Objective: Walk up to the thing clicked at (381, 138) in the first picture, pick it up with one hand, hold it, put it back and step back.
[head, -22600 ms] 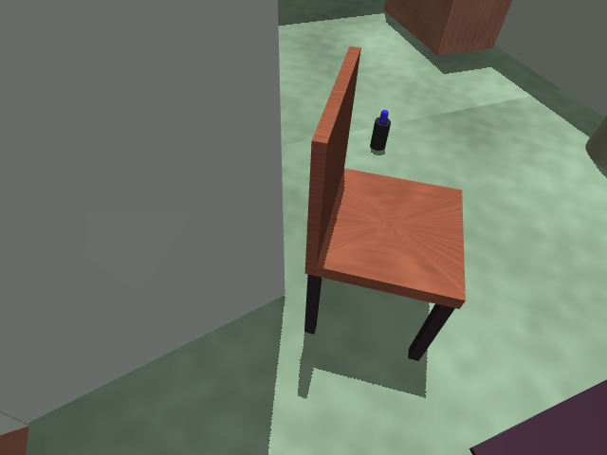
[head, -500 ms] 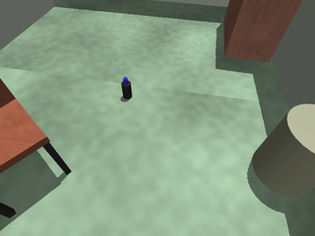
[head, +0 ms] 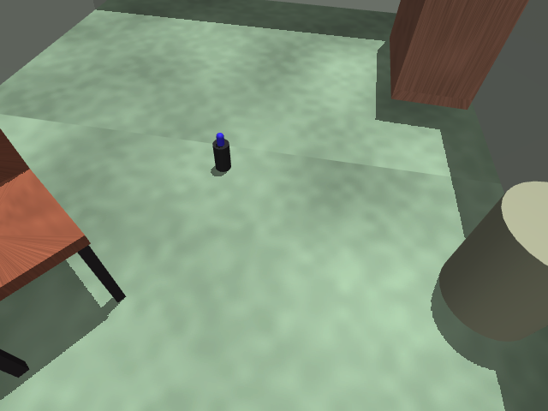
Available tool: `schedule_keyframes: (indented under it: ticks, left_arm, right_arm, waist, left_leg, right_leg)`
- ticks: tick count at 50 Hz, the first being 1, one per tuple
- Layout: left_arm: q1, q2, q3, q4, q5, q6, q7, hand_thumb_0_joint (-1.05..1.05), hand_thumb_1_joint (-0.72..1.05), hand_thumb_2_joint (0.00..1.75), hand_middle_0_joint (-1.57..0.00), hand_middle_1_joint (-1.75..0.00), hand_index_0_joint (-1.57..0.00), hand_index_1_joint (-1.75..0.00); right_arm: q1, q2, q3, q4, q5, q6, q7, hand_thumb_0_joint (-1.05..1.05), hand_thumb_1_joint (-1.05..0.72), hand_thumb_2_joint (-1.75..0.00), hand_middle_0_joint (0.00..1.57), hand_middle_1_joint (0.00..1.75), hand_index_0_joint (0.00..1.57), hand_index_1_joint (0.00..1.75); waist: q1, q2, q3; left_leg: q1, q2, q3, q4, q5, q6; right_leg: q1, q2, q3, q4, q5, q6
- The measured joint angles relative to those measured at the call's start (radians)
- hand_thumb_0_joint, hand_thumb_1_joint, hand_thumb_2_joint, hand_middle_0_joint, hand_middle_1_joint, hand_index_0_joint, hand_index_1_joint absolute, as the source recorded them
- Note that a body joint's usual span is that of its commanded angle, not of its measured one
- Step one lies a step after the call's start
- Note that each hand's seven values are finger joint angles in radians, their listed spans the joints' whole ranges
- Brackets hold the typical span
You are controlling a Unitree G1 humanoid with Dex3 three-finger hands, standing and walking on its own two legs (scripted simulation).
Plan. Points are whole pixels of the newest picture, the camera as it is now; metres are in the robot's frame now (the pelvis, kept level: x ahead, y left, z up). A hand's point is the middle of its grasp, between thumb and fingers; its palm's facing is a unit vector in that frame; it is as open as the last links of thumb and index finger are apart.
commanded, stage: stand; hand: left
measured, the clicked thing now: (221, 150) +1.35 +0.29 -0.68
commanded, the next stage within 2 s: walk up in 0.46 s
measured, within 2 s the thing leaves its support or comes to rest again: neither
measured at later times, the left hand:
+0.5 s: hand out of the picture +0.03 +0.25 -0.16, palm faces -0.02 -0.95 -0.32, open 7.4 cm
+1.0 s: hand out of the picture +0.11 +0.24 -0.16, palm faces +0.04 -0.93 -0.36, open 7.4 cm
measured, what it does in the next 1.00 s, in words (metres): steps on the spot: right foot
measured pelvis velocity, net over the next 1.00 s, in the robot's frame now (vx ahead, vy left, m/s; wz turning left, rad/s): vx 0.05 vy -0.03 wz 0.04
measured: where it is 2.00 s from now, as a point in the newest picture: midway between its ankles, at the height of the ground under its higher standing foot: (269, 354)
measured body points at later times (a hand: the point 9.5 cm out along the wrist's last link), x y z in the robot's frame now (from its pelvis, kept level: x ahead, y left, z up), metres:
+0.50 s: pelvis -0.02 +0.01 +0.00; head -0.01 +0.01 +0.45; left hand +0.03 +0.30 -0.13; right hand +0.04 -0.29 -0.13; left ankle -0.09 +0.10 -0.74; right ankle -0.08 -0.13 -0.74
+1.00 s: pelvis +0.05 -0.03 -0.02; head +0.04 -0.03 +0.43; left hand +0.11 +0.29 -0.13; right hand +0.11 -0.37 -0.13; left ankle +0.14 +0.12 -0.71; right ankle +0.09 -0.16 -0.76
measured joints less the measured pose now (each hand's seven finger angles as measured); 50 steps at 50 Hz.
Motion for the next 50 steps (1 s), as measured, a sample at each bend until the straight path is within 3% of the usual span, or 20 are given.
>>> schedule_keyframes:
  ticks: [7,23,24,26,27,31,33,35,38,40,43,50]
  left_arm:
    - [0.001,0.002,-0.003,0.007,0.000,0.012,-0.004,0.00,0.90,0.90,-0.20,-0.30,-0.21,-0.30]
    - [-0.003,0.007,-0.008,0.013,0.001,0.007,-0.007,0.00,0.90,0.90,-0.20,-0.30,-0.21,-0.30]
    - [0.003,0.009,-0.004,0.003,0.002,0.008,-0.014,0.00,0.90,0.90,-0.20,-0.30,-0.21,-0.30]
    - [0.022,0.020,0.009,-0.019,0.015,0.001,-0.033,0.00,0.90,0.90,-0.20,-0.30,-0.21,-0.30]
    - [0.025,0.036,0.018,-0.022,0.023,0.004,-0.039,0.00,0.90,0.90,-0.20,-0.30,-0.21,-0.30]
    - [-0.011,0.069,0.031,-0.030,0.020,0.012,-0.043,0.00,0.90,0.90,-0.20,-0.30,-0.21,-0.30]
    - [-0.036,0.076,0.031,-0.049,0.012,-0.003,-0.049,0.01,0.90,0.90,-0.20,-0.30,-0.21,-0.30]
    - [-0.043,0.090,0.037,-0.078,0.015,-0.030,-0.059,0.01,0.90,0.90,-0.20,-0.30,-0.21,-0.30]
    - [-0.029,0.120,0.062,-0.111,0.026,-0.054,-0.053,0.00,0.90,0.90,-0.20,-0.30,-0.21,-0.30]
    - [-0.025,0.101,0.060,-0.108,0.022,-0.041,-0.052,0.00,0.90,0.90,-0.20,-0.30,-0.21,-0.30]
    - [-0.009,0.082,0.053,-0.105,0.019,-0.028,-0.059,0.00,0.90,0.90,-0.20,-0.30,-0.21,-0.30]
    - [0.028,0.074,0.058,-0.091,0.026,-0.024,-0.068,0.00,0.90,0.89,-0.20,-0.30,-0.21,-0.30]
  right_arm:
    - [0.002,0.007,0.003,0.008,-0.004,-0.003,0.004,0.01,-0.90,-0.90,0.20,0.30,0.20,0.30]
    - [0.017,0.000,-0.001,0.039,-0.002,-0.005,0.009,0.01,-0.90,-0.90,0.20,0.30,0.20,0.30]
    - [0.024,-0.002,-0.010,0.027,-0.006,-0.004,0.017,0.01,-0.90,-0.90,0.20,0.30,0.20,0.30]
    - [0.050,-0.018,-0.031,-0.002,-0.012,-0.014,0.040,0.01,-0.90,-0.90,0.20,0.30,0.20,0.30]
    - [0.054,-0.015,-0.041,-0.009,-0.015,-0.017,0.046,0.01,-0.90,-0.90,0.20,0.30,0.20,0.30]
    - [0.090,-0.019,-0.056,-0.056,-0.036,-0.033,0.054,0.01,-0.90,-0.90,0.20,0.30,0.20,0.30]
    - [0.114,-0.034,-0.055,-0.068,-0.038,-0.028,0.055,0.01,-0.90,-0.90,0.20,0.30,0.20,0.30]
    - [0.139,-0.049,-0.055,-0.071,-0.031,-0.015,0.062,0.01,-0.90,-0.90,0.20,0.30,0.20,0.30]
    - [0.162,-0.063,-0.054,-0.064,-0.023,0.010,0.067,0.01,-0.90,-0.90,0.20,0.30,0.20,0.30]
    - [0.156,-0.086,-0.065,-0.055,-0.027,0.023,0.074,0.01,-0.90,-0.90,0.20,0.30,0.20,0.30]
    - [0.143,-0.104,-0.075,-0.064,-0.030,0.017,0.086,0.01,-0.91,-0.90,0.20,0.30,0.20,0.30]
    - [0.131,-0.103,-0.079,-0.097,-0.036,0.003,0.116,0.01,-0.91,-0.90,0.20,0.30,0.20,0.30]
  waist:
    - [-0.002,-0.013,-0.005]
    - [-0.014,-0.012,-0.015]
    - [-0.014,-0.007,-0.018]
    - [-0.011,0.014,-0.039]
    - [-0.010,0.000,-0.040]
    - [-0.032,-0.013,0.017]
    - [-0.045,0.001,0.048]
    - [-0.048,0.012,0.066]
    - [-0.039,0.004,0.051]
    - [-0.037,0.049,0.043]
    - [-0.029,0.075,0.027]
    - [-0.015,0.037,-0.010]
  left_leg:
    - [0.015,-0.013,0.013,-0.041,0.024,0.019]
    - [0.032,-0.029,0.013,-0.094,0.067,0.022]
    - [0.024,-0.025,0.011,-0.080,0.035,0.025]
    - [0.023,-0.014,-0.014,-0.057,-0.220,0.038]
    - [0.015,-0.022,-0.009,-0.039,-0.254,0.037]
    - [0.017,-0.022,-0.005,-0.009,-0.193,0.047]
    - [0.027,-0.011,-0.017,0.004,-0.153,0.044]
    - [0.008,0.006,-0.021,0.098,-0.107,0.036]
    - [-0.119,-0.024,-0.100,0.413,-0.252,0.030]
    - [-0.199,-0.011,-0.131,0.527,-0.259,0.020]
    - [-0.306,0.017,-0.121,0.562,-0.225,-0.005]
    - [-0.401,0.091,-0.088,0.397,-0.148,-0.038]
  right_leg:
    - [0.005,-0.014,0.012,-0.024,0.018,0.019]
    - [0.016,-0.029,0.012,-0.059,0.050,0.031]
    - [0.004,-0.028,0.001,-0.036,0.015,0.016]
    - [-0.049,-0.017,-0.030,0.071,-0.161,-0.014]
    - [-0.084,-0.027,-0.032,0.143,-0.224,-0.025]
    - [-0.212,-0.016,-0.011,0.304,-0.340,-0.047]
    - [-0.247,-0.018,-0.001,0.257,-0.285,-0.046]
    - [-0.237,-0.023,-0.009,0.141,-0.159,-0.033]
    - [-0.227,-0.022,-0.009,0.122,0.009,-0.018]
    - [-0.202,0.006,-0.038,0.132,-0.011,-0.027]
    - [-0.159,0.023,-0.055,0.094,-0.022,-0.043]
    - [-0.101,0.010,-0.073,0.030,-0.036,-0.044]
